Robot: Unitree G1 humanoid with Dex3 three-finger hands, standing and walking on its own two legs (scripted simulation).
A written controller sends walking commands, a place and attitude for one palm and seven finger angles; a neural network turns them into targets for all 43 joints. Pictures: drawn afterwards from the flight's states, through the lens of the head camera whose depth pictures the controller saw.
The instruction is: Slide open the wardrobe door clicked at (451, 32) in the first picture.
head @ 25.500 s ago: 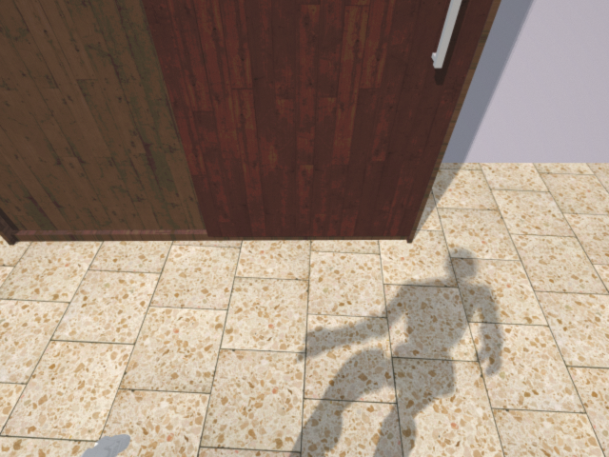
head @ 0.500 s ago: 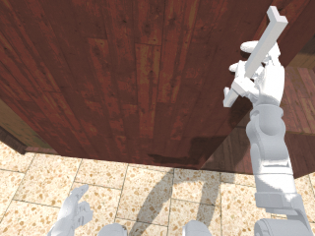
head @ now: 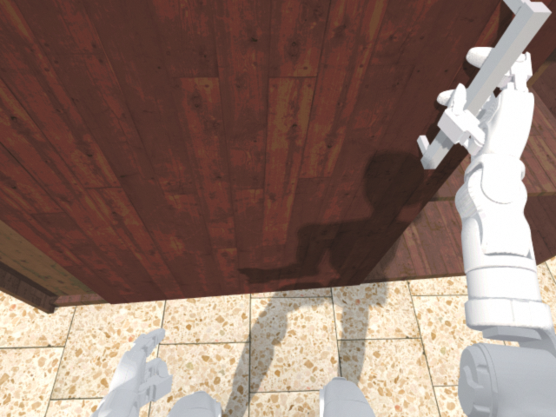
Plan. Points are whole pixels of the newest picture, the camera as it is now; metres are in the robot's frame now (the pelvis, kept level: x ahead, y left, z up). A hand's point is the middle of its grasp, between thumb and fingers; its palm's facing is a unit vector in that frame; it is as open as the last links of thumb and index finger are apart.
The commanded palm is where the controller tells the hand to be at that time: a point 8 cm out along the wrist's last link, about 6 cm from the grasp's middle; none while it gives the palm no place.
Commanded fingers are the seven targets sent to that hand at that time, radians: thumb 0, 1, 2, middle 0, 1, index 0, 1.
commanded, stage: step sideways, sliding the door along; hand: right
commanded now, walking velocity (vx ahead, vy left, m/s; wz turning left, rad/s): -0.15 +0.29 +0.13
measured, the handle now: (464, 94) +0.48 -0.24 +0.18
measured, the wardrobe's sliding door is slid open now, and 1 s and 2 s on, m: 0.63 0.63 0.63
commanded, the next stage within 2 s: stop walking and hold the door there in 0.12 s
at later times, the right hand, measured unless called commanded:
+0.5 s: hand (453, 114) +0.44 -0.21 +0.18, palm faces +0.55 +0.76 -0.34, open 6.5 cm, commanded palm +0.40 -0.24 +0.16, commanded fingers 0.00 -0.90 -0.90 0.45 1.40 0.45 1.40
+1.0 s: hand (454, 114) +0.44 -0.21 +0.18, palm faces +0.46 +0.86 -0.23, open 6.4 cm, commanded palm +0.40 -0.24 +0.16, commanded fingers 0.00 -0.90 -0.90 0.45 1.40 0.45 1.40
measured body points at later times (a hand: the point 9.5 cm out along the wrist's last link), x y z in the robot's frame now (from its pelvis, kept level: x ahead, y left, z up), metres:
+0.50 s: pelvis +0.05 +0.12 +0.01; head +0.12 +0.16 +0.46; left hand +0.22 +0.39 -0.10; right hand +0.41 -0.25 +0.20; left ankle +0.09 +0.23 -0.72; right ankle +0.02 +0.00 -0.63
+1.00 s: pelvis -0.01 +0.08 +0.02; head +0.01 +0.08 +0.47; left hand +0.03 +0.36 -0.09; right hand +0.41 -0.25 +0.20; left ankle -0.03 +0.22 -0.72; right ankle +0.03 +0.00 -0.72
